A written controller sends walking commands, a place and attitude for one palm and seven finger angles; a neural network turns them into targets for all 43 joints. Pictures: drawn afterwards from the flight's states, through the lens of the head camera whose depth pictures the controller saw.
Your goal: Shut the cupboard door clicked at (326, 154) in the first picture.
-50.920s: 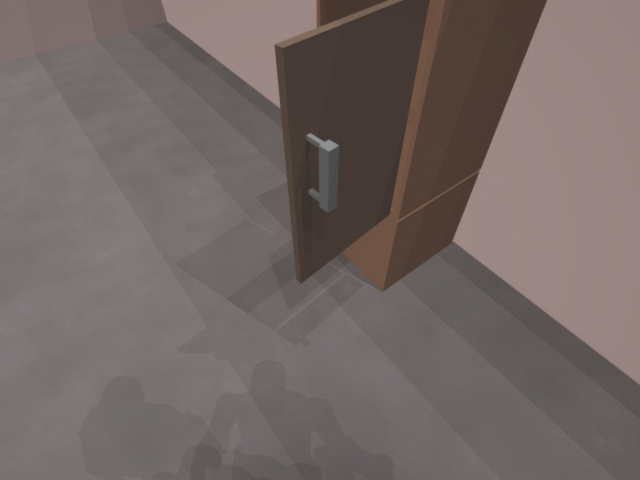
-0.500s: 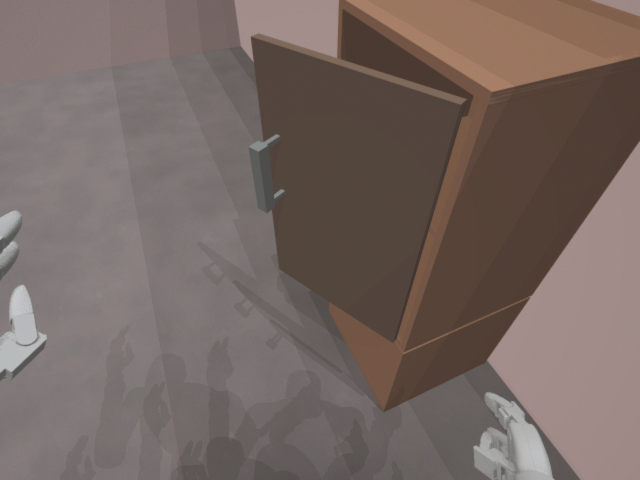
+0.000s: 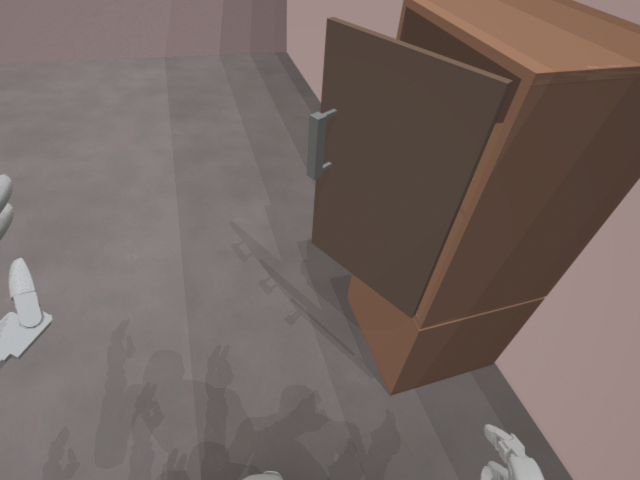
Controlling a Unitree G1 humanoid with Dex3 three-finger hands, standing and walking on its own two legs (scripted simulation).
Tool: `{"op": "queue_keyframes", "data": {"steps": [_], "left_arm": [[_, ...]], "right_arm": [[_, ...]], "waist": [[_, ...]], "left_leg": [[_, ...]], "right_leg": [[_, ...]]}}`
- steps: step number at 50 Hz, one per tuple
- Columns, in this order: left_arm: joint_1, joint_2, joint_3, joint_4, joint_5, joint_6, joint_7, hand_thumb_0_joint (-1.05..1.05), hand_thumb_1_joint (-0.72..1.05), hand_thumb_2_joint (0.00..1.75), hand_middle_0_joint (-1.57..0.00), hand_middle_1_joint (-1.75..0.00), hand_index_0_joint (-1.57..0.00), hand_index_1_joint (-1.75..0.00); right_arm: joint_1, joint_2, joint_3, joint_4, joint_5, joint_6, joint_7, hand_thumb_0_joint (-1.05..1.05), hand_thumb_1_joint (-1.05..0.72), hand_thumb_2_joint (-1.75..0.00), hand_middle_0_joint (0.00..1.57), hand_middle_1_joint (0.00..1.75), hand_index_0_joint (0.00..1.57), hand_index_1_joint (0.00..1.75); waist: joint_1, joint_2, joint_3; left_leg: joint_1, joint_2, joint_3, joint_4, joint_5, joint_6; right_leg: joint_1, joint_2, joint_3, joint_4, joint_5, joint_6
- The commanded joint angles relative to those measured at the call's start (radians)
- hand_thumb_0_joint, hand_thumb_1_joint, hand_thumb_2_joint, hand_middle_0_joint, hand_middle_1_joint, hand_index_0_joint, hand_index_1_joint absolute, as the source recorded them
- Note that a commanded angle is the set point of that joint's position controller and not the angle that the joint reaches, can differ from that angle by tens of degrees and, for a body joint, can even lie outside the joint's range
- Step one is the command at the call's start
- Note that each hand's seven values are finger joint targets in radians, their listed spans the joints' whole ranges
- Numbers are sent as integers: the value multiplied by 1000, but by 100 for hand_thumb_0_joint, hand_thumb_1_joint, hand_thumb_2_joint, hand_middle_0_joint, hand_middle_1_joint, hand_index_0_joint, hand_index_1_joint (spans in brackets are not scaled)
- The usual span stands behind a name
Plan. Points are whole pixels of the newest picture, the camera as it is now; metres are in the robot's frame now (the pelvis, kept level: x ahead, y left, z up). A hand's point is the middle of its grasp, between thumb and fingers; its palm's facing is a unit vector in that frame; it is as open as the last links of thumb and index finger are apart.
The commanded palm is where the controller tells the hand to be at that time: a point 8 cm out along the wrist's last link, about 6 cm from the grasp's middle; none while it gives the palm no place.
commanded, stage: step back with the hand held close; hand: left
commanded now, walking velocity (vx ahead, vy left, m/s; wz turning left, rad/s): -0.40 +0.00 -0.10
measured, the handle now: (323, 144) +0.77 +0.06 +0.03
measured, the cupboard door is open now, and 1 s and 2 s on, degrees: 28 28 28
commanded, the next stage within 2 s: stop stepping back and stand still in 0.18 s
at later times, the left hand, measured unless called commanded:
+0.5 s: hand out of the picture +0.07 +0.31 +0.21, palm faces +0.48 -0.83 -0.27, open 7.4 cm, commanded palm +0.00 +0.34 +0.20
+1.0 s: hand out of the picture -0.04 +0.33 +0.19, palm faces +0.37 -0.83 -0.41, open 7.4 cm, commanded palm -0.12 +0.37 +0.20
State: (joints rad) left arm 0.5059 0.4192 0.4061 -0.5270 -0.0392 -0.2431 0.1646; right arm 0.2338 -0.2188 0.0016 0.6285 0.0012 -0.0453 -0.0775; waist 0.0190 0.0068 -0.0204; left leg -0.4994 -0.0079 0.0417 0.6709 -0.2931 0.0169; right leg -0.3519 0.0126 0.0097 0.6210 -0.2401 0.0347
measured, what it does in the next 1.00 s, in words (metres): walks backwards: right foot, then left foot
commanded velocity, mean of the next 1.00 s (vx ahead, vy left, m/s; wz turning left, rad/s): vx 0.14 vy -0.05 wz -0.04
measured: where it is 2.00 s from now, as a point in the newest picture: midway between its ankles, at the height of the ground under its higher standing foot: outside the picture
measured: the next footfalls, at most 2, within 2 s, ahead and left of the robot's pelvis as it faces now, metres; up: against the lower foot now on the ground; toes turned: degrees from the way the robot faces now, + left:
right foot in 0.30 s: -0.21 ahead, -0.10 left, +0.00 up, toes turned -3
left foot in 0.44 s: +0.00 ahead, +0.12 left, +0.00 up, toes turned -1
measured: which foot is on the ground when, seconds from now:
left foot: down 0.00-0.28, up 0.30-0.42, down 0.44-0.64, up 0.66-0.90, down 0.92-1.00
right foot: down 0.00-0.02, up 0.04-0.28, down 0.30-0.92, up 0.94-1.00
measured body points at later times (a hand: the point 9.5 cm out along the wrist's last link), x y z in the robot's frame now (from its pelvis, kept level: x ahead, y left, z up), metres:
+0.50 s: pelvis -0.16 +0.05 +0.00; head -0.20 +0.07 +0.45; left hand +0.03 +0.35 +0.22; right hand -0.01 -0.19 -0.07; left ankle -0.04 +0.12 -0.72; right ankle -0.24 -0.09 -0.71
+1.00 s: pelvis -0.30 +0.09 +0.00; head -0.32 +0.11 +0.45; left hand -0.06 +0.37 +0.21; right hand -0.21 -0.18 -0.08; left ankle -0.28 +0.22 -0.72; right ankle -0.26 -0.01 -0.68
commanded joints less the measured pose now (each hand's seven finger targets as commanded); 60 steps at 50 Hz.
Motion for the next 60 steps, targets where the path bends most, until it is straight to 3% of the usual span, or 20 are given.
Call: {"op": "queue_keyframes", "data": {"steps": [1, 5, 11, 14, 16, 19, 22, 24, 29, 31, 32, 33, 43, 44, 46, 48, 54, 56, 58, 60], "left_arm": [[-181, 198, 143, -128, 4, -64, 18, 0, 90, 90, -20, -30, -20, -30], [-131, 237, 194, -204, -14, -85, -10, 0, 90, 90, -20, -30, -20, -30], [-17, 227, 195, -308, -78, -73, -11, 0, 90, 90, -20, -30, -20, -30], [-72, 269, 217, -288, -54, -97, 11, 0, 90, 90, -20, -30, -20, -30], [-216, 331, 232, -265, -29, -106, 33, 0, 90, 90, -20, -30, -20, -30], [-279, 224, 126, -132, -21, -1, 4, 0, 90, 90, -20, -30, -20, -30], [-311, 168, 70, -45, -27, 29, 1, 0, 90, 90, -20, -30, -20, -30], [-262, 190, 90, 23, -14, 25, 6, 0, 90, 90, -20, -30, -20, -30], [28, 218, 138, -264, -39, 47, -10, 0, 90, 90, -20, -30, -20, -30], [142, 240, 167, -320, -23, 47, -6, 0, 90, 90, -20, -30, -20, -30], [121, 278, 186, -360, -13, 40, -5, 0, 90, 90, -20, -30, -20, -30], [14, 306, 200, -426, -15, 13, -4, 0, 90, 90, -20, -30, -20, -30], [-204, 161, 85, -4, 10, 3, 35, 0, 90, 90, -20, -30, -20, -30], [-177, 127, 51, 1, 3, 7, 33, 0, 90, 90, -20, -30, -20, -30], [-206, 143, 48, -86, 21, -14, 14, 0, 90, 90, -20, -30, -20, -30], [-37, 198, 160, 27, 38, -16, -5, 0, 90, 90, -20, -30, -20, -30], [-24, 268, 202, -323, 27, -40, 13, 0, 90, 90, -20, -30, -20, -30], [11, 250, 207, -284, 30, -27, 32, 0, 90, 90, -20, -30, -20, -30], [-53, 265, 220, -226, 20, -22, 48, 0, 90, 90, -20, -30, -20, -30], [-53, 217, 197, -137, 19, -32, 48, 0, 90, 90, -20, -30, -20, -30]], "right_arm": [[-149, -145, -40, -163, 5, -83, -36, 0, -90, -90, 20, 30, 20, 30], [-160, -130, -78, -165, -8, -98, 6, 0, -90, -90, 20, 30, 20, 30], [-148, -89, -60, -152, -1, -129, 38, 0, -90, -90, 20, 30, 20, 30], [-88, -62, -54, -73, -10, -116, 39, 0, -90, -90, 20, 30, 20, 30], [-121, -80, -39, -84, -18, -120, 27, 0, -90, -90, 20, 30, 20, 30], [-116, -114, -49, -100, 18, -108, -4, 0, -90, -90, 20, 30, 20, 30], [-97, -139, -30, -110, 13, -106, -15, 0, -90, -90, 20, 30, 20, 30], [-115, -114, -14, -121, 12, -119, -7, 0, -90, -90, 20, 30, 20, 30], [-160, -118, -44, -210, 5, -78, 24, 0, -90, -90, 20, 30, 20, 30], [-151, -82, -43, -228, 14, -57, 38, 0, -90, -90, 20, 30, 20, 30], [-141, -78, -54, -208, 23, -45, 41, 0, -90, -90, 20, 30, 20, 30], [-125, -113, -62, -177, 13, -45, 30, 0, -90, -90, 20, 30, 20, 30], [-30, -114, -55, -99, -8, -98, -37, 0, -90, -90, 20, 30, 20, 30], [-27, -127, -57, -116, -3, -116, -39, 0, -90, -90, 20, 30, 20, 30], [-82, -159, -53, -155, 3, -121, -19, 0, -90, -90, 20, 30, 20, 30], [-119, -155, -92, -153, 12, -105, 3, 0, -90, -90, 20, 30, 20, 30], [-112, -119, -57, -152, -8, -85, 11, 0, -90, -90, 20, 30, 20, 30], [-94, -103, -61, -146, -8, -75, 8, 0, -90, -90, 20, 30, 20, 30], [-105, -99, -73, -144, 4, -80, -3, 0, -90, -90, 20, 30, 20, 30], [-71, -99, -75, -106, -6, -85, -2, 0, -90, -90, 20, 30, 20, 30]], "waist": [[-20, 301, 44], [5, 199, -152], [4, 282, -240], [-19, -112, -186], [-22, -201, -52], [-59, -155, -36], [-56, 341, 13], [-36, 175, 60], [13, 273, -135], [24, 58, -127], [13, -209, -59], [-21, -168, 26], [-73, -48, -84], [-79, 53, -48], [-61, 300, 116], [-17, 21, 61], [-16, 239, 31], [-7, 107, -48], [-16, -208, -8], [-42, -66, -45]], "left_leg": [[-223, 314, -384, -541, -520, 107], [-114, 330, -254, -530, -355, 68], [165, 275, -24, -505, -204, -73], [378, 138, 51, 110, -2, -148], [200, 95, -35, 376, -116, -96], [240, 66, -39, 60, 61, -30], [263, 260, -327, -367, 116, 68], [107, 298, -413, -542, -391, 73], [-139, 173, -96, -562, -500, -98], [-239, 24, 99, -71, -387, -72], [-192, -50, 115, 398, -207, -62], [-238, -17, -13, 629, -132, -55], [303, 12, 152, -125, -142, 20], [334, 47, 49, -263, -206, 46], [208, 438, -569, -535, -536, 216], [120, 389, -359, -475, -290, 189], [-134, 247, -118, -362, -452, 96], [-172, 144, -20, -40, -381, 45], [-307, 13, -8, 480, -276, 1], [-293, 62, -92, 567, -183, -17]], "right_leg": [[103, 87, -8, 225, -184, -7], [157, 121, -31, 544, -286, -27], [164, 96, -136, 30, -417, -69], [-170, -257, 349, -442, -293, -210], [-173, -401, 329, -410, 123, -279], [-34, -206, 124, -120, 316, -136], [-57, 18, -15, 190, -154, -17], [14, 25, 22, 144, -265, -33], [433, 147, -168, 99, -284, -85], [435, 3, -1, -158, -361, -146], [111, -273, 404, -425, -574, -232], [-85, -386, 534, -511, -575, -272], [-57, -161, 25, -201, -403, -122], [-94, -105, -7, -24, -359, -89], [-357, -26, -31, 465, -203, -21], [-222, -42, -15, 536, -50, -20], [243, 28, -146, 52, -120, -39], [380, -33, -20, -127, -276, -97], [293, -393, 639, -412, -328, -280], [305, -412, 597, -357, -23, -300]]}}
